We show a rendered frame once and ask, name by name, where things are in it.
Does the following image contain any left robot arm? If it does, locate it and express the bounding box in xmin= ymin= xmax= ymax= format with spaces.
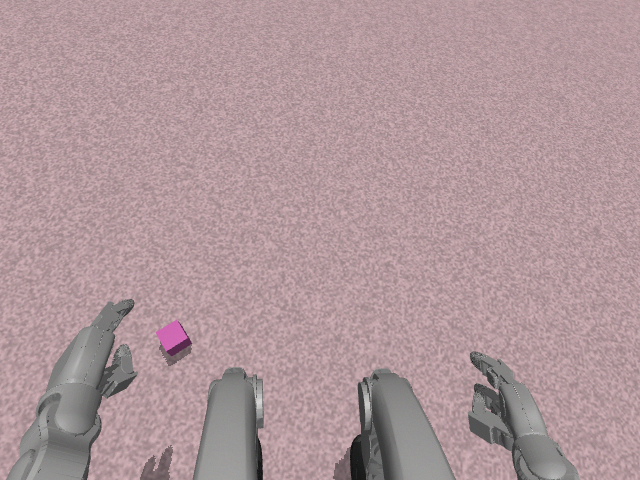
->
xmin=6 ymin=383 xmax=102 ymax=480

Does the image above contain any left robot hand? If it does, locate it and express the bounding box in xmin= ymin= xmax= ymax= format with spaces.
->
xmin=46 ymin=299 xmax=138 ymax=399

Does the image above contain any right robot hand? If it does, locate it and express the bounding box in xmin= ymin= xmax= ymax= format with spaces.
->
xmin=468 ymin=351 xmax=549 ymax=452

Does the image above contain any cube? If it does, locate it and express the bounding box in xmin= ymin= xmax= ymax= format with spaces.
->
xmin=155 ymin=320 xmax=192 ymax=356

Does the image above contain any right robot arm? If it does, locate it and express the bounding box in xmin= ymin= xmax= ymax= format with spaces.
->
xmin=512 ymin=434 xmax=579 ymax=480

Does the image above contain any right robot foot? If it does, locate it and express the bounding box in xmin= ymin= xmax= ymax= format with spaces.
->
xmin=350 ymin=434 xmax=366 ymax=480

